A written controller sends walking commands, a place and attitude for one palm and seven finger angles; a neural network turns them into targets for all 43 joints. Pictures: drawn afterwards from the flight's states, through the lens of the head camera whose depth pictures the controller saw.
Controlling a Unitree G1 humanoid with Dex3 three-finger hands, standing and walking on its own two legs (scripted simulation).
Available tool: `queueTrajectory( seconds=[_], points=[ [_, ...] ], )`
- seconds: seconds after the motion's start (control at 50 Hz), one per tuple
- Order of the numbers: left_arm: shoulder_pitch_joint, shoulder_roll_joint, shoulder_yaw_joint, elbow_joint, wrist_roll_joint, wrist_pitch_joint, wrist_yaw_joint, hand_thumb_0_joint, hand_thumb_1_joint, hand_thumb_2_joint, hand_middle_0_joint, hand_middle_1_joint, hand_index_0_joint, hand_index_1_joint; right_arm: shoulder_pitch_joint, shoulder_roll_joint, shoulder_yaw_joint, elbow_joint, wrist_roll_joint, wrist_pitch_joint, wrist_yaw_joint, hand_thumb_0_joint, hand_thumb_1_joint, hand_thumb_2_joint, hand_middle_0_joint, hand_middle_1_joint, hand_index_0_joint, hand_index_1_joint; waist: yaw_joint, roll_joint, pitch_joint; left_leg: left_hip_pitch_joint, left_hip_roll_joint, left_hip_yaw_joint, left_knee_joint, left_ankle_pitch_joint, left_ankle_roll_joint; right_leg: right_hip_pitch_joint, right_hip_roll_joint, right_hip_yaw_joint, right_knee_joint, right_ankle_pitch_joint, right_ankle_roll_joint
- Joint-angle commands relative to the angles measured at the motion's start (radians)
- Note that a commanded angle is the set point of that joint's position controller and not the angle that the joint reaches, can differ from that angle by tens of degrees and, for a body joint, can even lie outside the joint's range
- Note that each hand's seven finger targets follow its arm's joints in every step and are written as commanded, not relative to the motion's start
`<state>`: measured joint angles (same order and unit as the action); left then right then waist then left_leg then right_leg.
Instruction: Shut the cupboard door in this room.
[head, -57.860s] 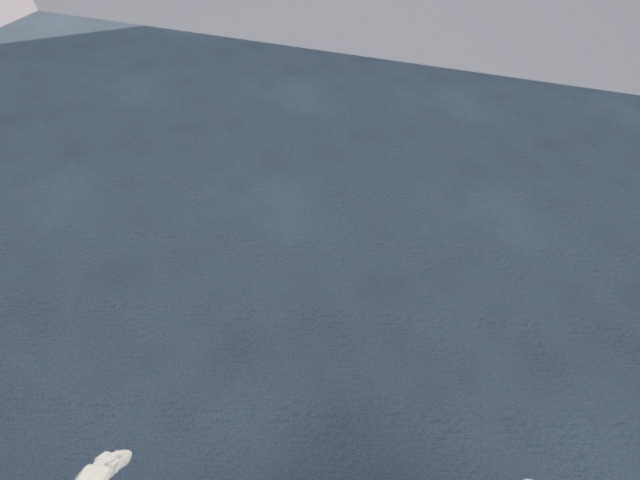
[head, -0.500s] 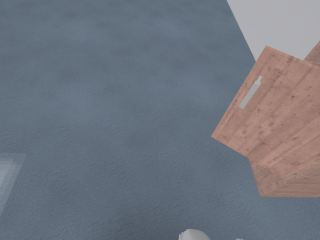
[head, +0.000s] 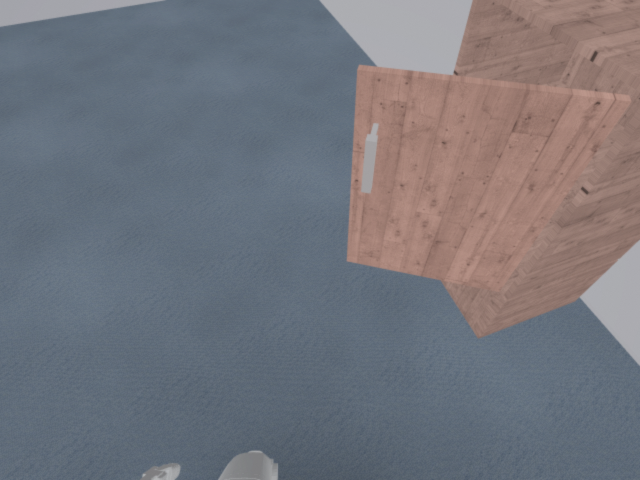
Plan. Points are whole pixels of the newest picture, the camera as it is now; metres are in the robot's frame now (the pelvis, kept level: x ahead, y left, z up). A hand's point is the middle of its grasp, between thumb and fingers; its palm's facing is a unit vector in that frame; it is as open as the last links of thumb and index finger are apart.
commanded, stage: turn to face it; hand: left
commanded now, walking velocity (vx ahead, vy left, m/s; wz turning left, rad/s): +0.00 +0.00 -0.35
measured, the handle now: (370, 159) +0.69 -0.08 -0.05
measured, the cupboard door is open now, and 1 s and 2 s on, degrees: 56 56 56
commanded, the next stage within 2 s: take the last steps up to it in 0.30 s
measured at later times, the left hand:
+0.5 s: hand out of the picture +0.10 +0.24 -0.17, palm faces -0.15 -0.97 -0.20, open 7.4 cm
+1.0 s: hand out of the picture +0.14 +0.13 -0.18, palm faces -0.24 -0.96 -0.15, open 7.4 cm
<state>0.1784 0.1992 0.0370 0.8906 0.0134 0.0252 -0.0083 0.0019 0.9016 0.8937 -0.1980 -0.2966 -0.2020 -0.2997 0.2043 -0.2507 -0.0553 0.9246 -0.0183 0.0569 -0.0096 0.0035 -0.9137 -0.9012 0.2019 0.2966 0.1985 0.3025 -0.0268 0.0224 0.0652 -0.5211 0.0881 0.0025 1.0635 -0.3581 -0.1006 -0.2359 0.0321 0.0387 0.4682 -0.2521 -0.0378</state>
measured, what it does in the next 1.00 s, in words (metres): steps on the spot: left foot, then right foot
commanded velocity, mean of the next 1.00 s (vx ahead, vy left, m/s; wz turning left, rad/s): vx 0.17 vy -0.07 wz -0.18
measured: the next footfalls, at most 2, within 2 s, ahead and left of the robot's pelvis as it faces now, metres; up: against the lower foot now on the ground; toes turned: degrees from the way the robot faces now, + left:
left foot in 0.18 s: +0.07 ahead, +0.14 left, +0.00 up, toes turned -2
right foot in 0.70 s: +0.02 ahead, -0.10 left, +0.00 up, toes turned -18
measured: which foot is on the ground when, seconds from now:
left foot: up 0.00-0.16, down 0.18-0.70, up 0.72-1.00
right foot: down 0.00-0.20, up 0.22-0.68, down 0.70-1.00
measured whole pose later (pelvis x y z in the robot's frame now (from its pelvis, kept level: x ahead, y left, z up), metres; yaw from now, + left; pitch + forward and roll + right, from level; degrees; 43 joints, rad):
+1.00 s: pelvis +0.09 -0.04 +0.00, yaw -15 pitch +0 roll -2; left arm 0.31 0.16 0.04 1.08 0.02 -0.03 0.00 0.00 0.91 0.89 -0.20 -0.30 -0.20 -0.30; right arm 0.24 -0.20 -0.05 1.02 -0.03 0.00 0.00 0.00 -0.91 -0.90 0.20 0.30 0.20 0.30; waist -0.03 -0.01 0.04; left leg -0.51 0.09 0.08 0.81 -0.32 -0.03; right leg -0.01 0.08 -0.06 0.32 -0.32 -0.08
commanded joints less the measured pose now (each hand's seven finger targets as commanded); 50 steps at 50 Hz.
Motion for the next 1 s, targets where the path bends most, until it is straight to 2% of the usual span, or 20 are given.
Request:
queueTrajectory(
  seconds=[0.0,0.08,0.12,0.14,0.16,0.18,0.2,0.22,0.32,0.38,0.52,0.58,0.62,0.64,0.66,0.68,0.7,0.8,0.92,0.98],
  points=[
    [0.05,0.214,0.064,-0.048,0.01,-0.018,0.018,0.0,0.9,0.9,-0.2,-0.3,-0.2,-0.3,-0.021,-0.074,-0.014,-0.083,0.002,-0.024,-0.009,0.0,-0.9,-0.9,0.2,0.3,0.2,0.3,0.042,-0.166,-0.099,-0.026,-0.022,0.008,-0.099,-0.024,0.005,0.116,-0.246,0.246,-0.127,0.379,-0.159],
    [0.05,0.221,0.073,-0.042,0.015,-0.011,0.024,0.0,0.9,0.9,-0.2,-0.3,-0.2,-0.3,-0.024,-0.059,-0.008,-0.085,0.011,-0.04,-0.017,0.0,-0.9,-0.9,0.2,0.3,0.2,0.3,0.043,-0.183,-0.113,0.101,-0.049,0.02,-0.329,-0.047,0.022,0.095,-0.251,0.291,-0.065,0.479,-0.163],
    [0.008,0.205,0.072,-0.038,0.008,-0.006,0.027,0.0,0.9,0.9,-0.2,-0.3,-0.2,-0.3,0.074,-0.054,-0.006,-0.052,0.014,-0.051,-0.021,0.0,-0.9,-0.9,0.2,0.3,0.2,0.3,-0.006,-0.163,-0.13,0.274,-0.059,0.02,-0.567,0.131,0.031,0.023,-0.21,0.267,0.009,0.408,-0.102],
    [0.021,0.171,0.063,-0.043,-0.001,-0.001,0.027,0.0,0.9,0.9,-0.2,-0.3,-0.2,-0.3,0.102,-0.087,-0.007,-0.037,0.012,-0.061,-0.024,0.0,-0.9,-0.9,0.2,0.3,0.2,0.3,-0.008,-0.069,-0.148,0.419,-0.013,-0.008,-0.683,0.234,0.043,-0.066,-0.139,0.221,0.071,0.299,-0.053],
    [0.071,0.111,0.052,-0.048,-0.009,0.005,0.022,0.0,0.9,0.9,-0.2,-0.3,-0.2,-0.3,0.116,-0.175,-0.018,-0.041,-0.001,-0.071,-0.027,0.0,-0.9,-0.9,0.2,0.3,0.2,0.3,0.0,0.193,-0.174,0.524,0.202,-0.23,-0.729,0.421,0.116,-0.214,0.001,0.11,0.225,-0.046,0.012],
    [0.071,0.107,0.047,-0.052,-0.007,0.008,0.021,0.0,0.9,0.9,-0.2,-0.3,-0.2,-0.3,0.122,-0.21,-0.024,-0.053,-0.007,-0.062,-0.033,0.0,-0.9,-0.9,0.2,0.3,0.2,0.3,-0.003,0.281,-0.146,0.462,0.353,-0.34,-0.749,0.55,0.228,-0.251,0.023,0.015,0.42,-0.367,0.048],
    [0.064,0.123,0.052,-0.052,0.001,0.016,0.021,0.0,0.9,0.9,-0.2,-0.3,-0.2,-0.3,0.097,-0.195,-0.014,-0.069,-0.017,-0.051,-0.033,0.0,-0.9,-0.9,0.2,0.3,0.2,0.3,0.0,0.182,-0.098,0.312,0.352,-0.296,-0.762,0.409,0.272,-0.189,-0.011,0.048,0.552,-0.361,0.044],
    [0.067,0.122,0.058,-0.034,0.009,0.027,0.017,0.0,0.9,0.9,-0.2,-0.3,-0.2,-0.3,0.048,-0.151,-0.002,-0.07,-0.018,-0.059,-0.038,0.0,-0.9,-0.9,0.2,0.3,0.2,0.3,0.027,0.229,-0.057,0.277,0.301,-0.274,-0.803,0.403,0.262,-0.232,-0.02,0.055,0.624,-0.306,0.051],
    [0.073,0.104,0.057,0.008,0.008,0.029,-0.001,0.0,0.9,0.9,-0.2,-0.3,-0.2,-0.3,0.048,-0.107,0.007,-0.057,-0.008,-0.068,-0.048,0.0,-0.9,-0.9,0.2,0.3,0.2,0.3,0.032,0.109,-0.086,0.409,0.198,-0.065,-0.737,0.576,0.228,-0.266,-0.044,0.003,0.634,-0.17,0.083],
    [0.05,0.083,0.047,0.008,0.006,0.032,0.0,0.0,0.9,0.9,-0.2,-0.3,-0.2,-0.3,0.092,-0.109,-0.002,-0.022,-0.008,-0.065,-0.044,0.0,-0.9,-0.9,0.2,0.3,0.2,0.3,0.011,0.122,-0.114,0.457,0.214,-0.049,-0.723,0.595,0.252,-0.243,-0.053,-0.019,0.532,-0.182,0.087],
    [-0.062,0.081,0.037,-0.015,0.017,0.025,-0.031,0.0,0.9,0.9,-0.2,-0.3,-0.2,-0.3,0.172,-0.151,-0.031,0.036,-0.022,-0.068,-0.029,0.0,-0.9,-0.9,0.2,0.3,0.2,0.3,-0.047,0.141,-0.041,0.41,0.28,-0.135,-0.844,-0.012,0.247,-0.218,-0.068,-0.07,0.31,-0.205,0.051],
    [-0.032,0.073,0.039,0.0,0.015,0.017,-0.041,0.0,0.9,0.9,-0.2,-0.3,-0.2,-0.3,0.157,-0.174,-0.039,0.051,-0.025,-0.073,-0.027,0.0,-0.9,-0.9,0.2,0.3,0.2,0.3,-0.027,0.126,-0.048,0.366,0.278,-0.106,-0.826,-0.054,0.229,-0.115,-0.049,-0.096,0.167,-0.184,0.031],
    [0.061,0.087,0.044,0.041,0.016,0.008,-0.04,0.0,0.9,0.9,-0.2,-0.3,-0.2,-0.3,0.13,-0.163,-0.037,0.057,-0.017,-0.072,-0.023,0.0,-0.9,-0.9,0.2,0.3,0.2,0.3,0.025,0.066,-0.057,0.265,0.233,-0.042,-0.731,-0.058,0.19,0.083,-0.021,-0.126,-0.034,-0.044,0.017],
    [0.134,0.115,0.055,0.066,0.016,-0.001,-0.034,0.0,0.9,0.9,-0.2,-0.3,-0.2,-0.3,0.11,-0.141,-0.033,0.055,-0.013,-0.074,-0.02,0.0,-0.9,-0.9,0.2,0.3,0.2,0.3,0.064,-0.011,-0.072,0.162,0.172,0.034,-0.623,-0.081,0.152,0.225,-0.048,-0.082,-0.139,-0.045,-0.002],
    [0.213,0.195,0.07,0.093,0.025,-0.011,-0.02,0.0,0.9,0.9,-0.2,-0.3,-0.2,-0.3,0.083,-0.072,-0.017,0.033,0.0,-0.076,-0.015,0.0,-0.9,-0.9,0.2,0.3,0.2,0.3,0.102,-0.241,-0.083,-0.033,0.044,0.175,-0.4,-0.195,0.096,0.364,-0.24,0.179,-0.262,-0.218,-0.078],
    [0.241,0.249,0.077,0.104,0.017,-0.009,-0.005,0.0,0.9,0.9,-0.2,-0.3,-0.2,-0.3,-0.021,-0.056,-0.005,-0.014,-0.007,-0.072,-0.011,0.0,-0.9,-0.9,0.2,0.3,0.2,0.3,0.139,-0.36,0.002,-0.183,-0.029,0.16,-0.168,-0.304,0.078,0.301,-0.37,0.389,-0.331,-0.262,-0.177],
    [0.219,0.23,0.068,0.089,0.012,-0.01,0.003,0.0,0.9,0.9,-0.2,-0.3,-0.2,-0.3,-0.044,-0.079,-0.011,-0.02,-0.009,-0.068,-0.007,0.0,-0.9,-0.9,0.2,0.3,0.2,0.3,0.124,-0.233,0.053,-0.217,-0.014,0.07,-0.037,-0.236,0.09,0.211,-0.382,0.364,-0.352,-0.315,-0.214],
    [0.08,0.113,0.04,0.079,0.007,-0.051,0.013,0.0,0.9,0.9,-0.2,-0.3,-0.2,-0.3,0.058,-0.039,-0.017,0.047,-0.02,-0.06,0.008,0.0,-0.9,-0.9,0.2,0.3,0.2,0.3,0.006,-0.108,0.074,-0.112,0.023,0.052,0.011,0.009,0.069,0.084,-0.253,0.126,-0.321,-0.057,-0.192],
    [0.155,0.106,0.03,0.143,0.012,-0.075,0.02,0.0,0.9,0.9,-0.2,-0.3,-0.2,-0.3,-0.002,-0.002,-0.003,0.016,-0.015,-0.077,0.011,0.0,-0.9,-0.9,0.2,0.3,0.2,0.3,0.022,-0.089,0.013,-0.085,0.009,0.082,-0.249,0.048,0.073,0.236,-0.244,0.087,-0.241,0.332,-0.206],
    [0.144,0.118,0.032,0.16,0.011,-0.07,0.02,0.0,0.9,0.9,-0.2,-0.3,-0.2,-0.3,0.028,-0.005,0.002,0.026,-0.011,-0.09,0.002,0.0,-0.9,-0.9,0.2,0.3,0.2,0.3,-0.004,-0.078,-0.004,0.057,-0.025,0.119,-0.405,0.083,0.09,0.234,-0.229,0.061,-0.15,0.484,-0.179]
  ],
)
